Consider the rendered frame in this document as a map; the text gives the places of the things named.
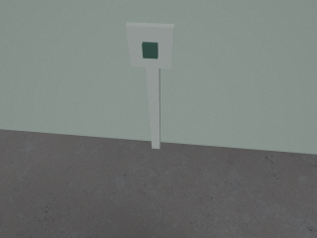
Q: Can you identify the panel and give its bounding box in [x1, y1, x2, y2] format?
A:
[125, 22, 174, 149]

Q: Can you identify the button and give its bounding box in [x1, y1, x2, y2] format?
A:
[142, 42, 159, 60]

